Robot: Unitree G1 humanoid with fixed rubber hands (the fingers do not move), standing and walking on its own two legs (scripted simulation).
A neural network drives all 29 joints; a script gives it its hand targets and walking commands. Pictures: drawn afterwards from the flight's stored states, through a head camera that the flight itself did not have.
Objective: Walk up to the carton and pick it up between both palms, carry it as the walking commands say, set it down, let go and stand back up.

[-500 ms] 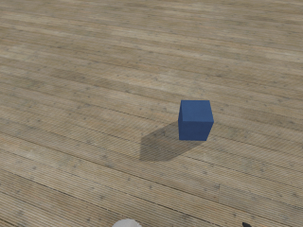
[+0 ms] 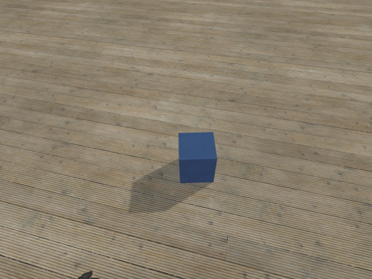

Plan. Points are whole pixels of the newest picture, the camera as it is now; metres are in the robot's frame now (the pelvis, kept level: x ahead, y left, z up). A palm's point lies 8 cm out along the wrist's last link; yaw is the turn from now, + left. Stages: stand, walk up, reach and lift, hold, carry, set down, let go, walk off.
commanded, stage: walk up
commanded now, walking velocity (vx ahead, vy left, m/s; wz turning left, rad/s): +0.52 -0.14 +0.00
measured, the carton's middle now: (196, 158) +0.88 -0.06 -0.64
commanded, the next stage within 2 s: none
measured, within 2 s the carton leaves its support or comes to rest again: neither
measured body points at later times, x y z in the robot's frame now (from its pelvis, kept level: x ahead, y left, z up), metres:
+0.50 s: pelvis +0.25 -0.04 -0.01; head +0.29 -0.06 +0.43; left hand +0.09 +0.17 -0.14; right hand +0.49 -0.24 -0.12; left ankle +0.36 +0.03 -0.73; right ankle +0.01 -0.15 -0.71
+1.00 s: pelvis +0.44 -0.09 +0.00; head +0.47 -0.12 +0.45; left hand +0.57 +0.17 -0.11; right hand +0.40 -0.33 -0.16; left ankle +0.36 +0.04 -0.68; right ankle +0.51 -0.17 -0.73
